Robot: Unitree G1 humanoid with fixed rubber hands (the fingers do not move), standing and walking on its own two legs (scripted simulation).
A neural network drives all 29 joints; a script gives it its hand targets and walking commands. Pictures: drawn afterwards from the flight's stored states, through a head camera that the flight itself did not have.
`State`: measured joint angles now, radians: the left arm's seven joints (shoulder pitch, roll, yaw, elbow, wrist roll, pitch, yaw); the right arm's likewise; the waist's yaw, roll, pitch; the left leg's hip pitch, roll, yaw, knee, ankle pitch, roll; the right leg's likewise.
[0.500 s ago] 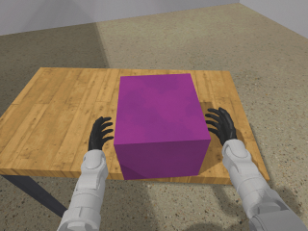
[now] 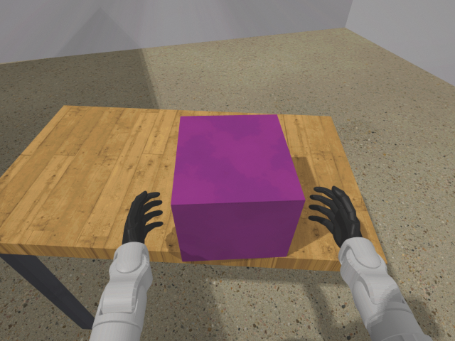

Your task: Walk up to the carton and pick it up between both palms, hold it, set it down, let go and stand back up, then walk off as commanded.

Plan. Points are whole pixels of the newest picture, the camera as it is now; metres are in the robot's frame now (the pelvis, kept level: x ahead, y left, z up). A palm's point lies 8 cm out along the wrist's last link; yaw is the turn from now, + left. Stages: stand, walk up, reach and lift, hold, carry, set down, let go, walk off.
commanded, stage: set down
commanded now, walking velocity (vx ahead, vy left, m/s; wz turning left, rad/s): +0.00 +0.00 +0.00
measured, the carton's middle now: (231, 184) +0.43 +0.02 +0.03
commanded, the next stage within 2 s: none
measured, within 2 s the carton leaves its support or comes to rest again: neither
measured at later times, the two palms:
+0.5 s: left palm (120, 270) +0.23 +0.20 +0.05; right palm (363, 268) +0.23 -0.19 +0.05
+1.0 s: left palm (121, 282) +0.21 +0.20 +0.03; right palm (367, 280) +0.21 -0.20 +0.04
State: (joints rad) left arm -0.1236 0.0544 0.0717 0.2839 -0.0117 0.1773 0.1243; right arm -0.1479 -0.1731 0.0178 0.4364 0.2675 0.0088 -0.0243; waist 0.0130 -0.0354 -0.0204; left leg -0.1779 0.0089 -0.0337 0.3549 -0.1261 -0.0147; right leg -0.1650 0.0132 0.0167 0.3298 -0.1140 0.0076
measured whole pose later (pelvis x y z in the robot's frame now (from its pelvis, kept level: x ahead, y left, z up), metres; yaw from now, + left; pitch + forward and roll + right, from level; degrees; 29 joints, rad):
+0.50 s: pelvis +0.01 +0.00 +0.00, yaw +0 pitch -5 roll +0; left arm 0.24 0.10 0.01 -0.14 -0.05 0.32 0.13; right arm 0.26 -0.17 0.01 -0.01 0.26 0.14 -0.02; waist 0.01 -0.04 0.00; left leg -0.11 0.01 -0.03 0.35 -0.16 -0.01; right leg -0.10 0.01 0.02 0.33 -0.14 0.00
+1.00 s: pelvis +0.02 +0.00 +0.00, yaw +0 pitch -6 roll +0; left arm 0.31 0.10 0.00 -0.17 -0.06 0.35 0.14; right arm 0.34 -0.17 0.00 -0.09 0.21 0.20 -0.02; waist 0.01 -0.04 0.05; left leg -0.08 0.01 -0.03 0.35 -0.17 -0.01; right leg -0.07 0.01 0.02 0.33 -0.15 0.00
